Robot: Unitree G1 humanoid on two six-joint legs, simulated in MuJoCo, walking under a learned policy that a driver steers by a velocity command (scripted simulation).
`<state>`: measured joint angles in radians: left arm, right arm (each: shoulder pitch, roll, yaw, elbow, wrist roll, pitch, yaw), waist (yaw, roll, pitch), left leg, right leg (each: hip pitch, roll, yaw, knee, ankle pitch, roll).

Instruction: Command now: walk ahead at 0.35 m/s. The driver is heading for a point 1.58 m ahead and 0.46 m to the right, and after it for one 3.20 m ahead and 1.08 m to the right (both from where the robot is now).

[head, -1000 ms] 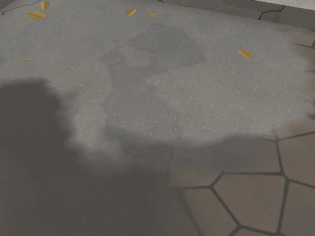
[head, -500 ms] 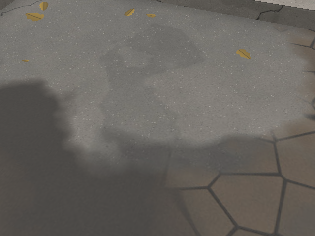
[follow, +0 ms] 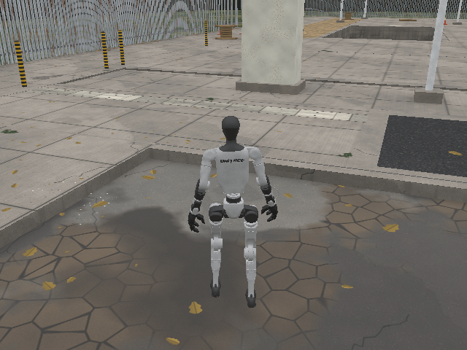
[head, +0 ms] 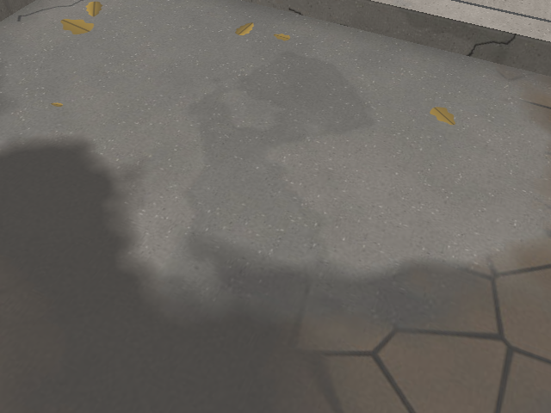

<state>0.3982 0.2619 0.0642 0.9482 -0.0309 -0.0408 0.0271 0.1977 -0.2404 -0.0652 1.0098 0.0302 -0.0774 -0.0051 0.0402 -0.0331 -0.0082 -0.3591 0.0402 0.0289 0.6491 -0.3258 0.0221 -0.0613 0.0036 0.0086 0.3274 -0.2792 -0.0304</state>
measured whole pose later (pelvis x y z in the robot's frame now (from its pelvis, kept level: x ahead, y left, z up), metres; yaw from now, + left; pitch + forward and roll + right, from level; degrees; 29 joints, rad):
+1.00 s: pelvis +0.51 -0.03 -0.01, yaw -26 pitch +2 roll -1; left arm 0.36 0.29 0.07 0.78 -0.03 -0.04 0.01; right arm 0.03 -0.28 -0.02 0.71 0.00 -0.12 0.01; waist 0.09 0.04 0.02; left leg -0.54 0.02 -0.09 0.49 0.01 -0.04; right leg -0.10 0.12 0.19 0.43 -0.36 -0.06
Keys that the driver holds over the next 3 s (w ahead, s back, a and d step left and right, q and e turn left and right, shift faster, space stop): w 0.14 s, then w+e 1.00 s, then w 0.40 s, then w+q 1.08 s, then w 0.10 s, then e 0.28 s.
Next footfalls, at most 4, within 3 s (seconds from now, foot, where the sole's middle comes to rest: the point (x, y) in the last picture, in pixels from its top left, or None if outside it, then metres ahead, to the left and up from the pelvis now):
0.06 left None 0.09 0.13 -0.78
0.56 right None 0.42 -0.10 -0.78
1.04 left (284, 331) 0.75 0.01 -0.78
1.56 right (417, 315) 0.82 -0.36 -0.78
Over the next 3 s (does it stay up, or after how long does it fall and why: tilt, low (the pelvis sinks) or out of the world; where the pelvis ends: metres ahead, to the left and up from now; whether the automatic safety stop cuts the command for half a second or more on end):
stays up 1.45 -0.43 -0.01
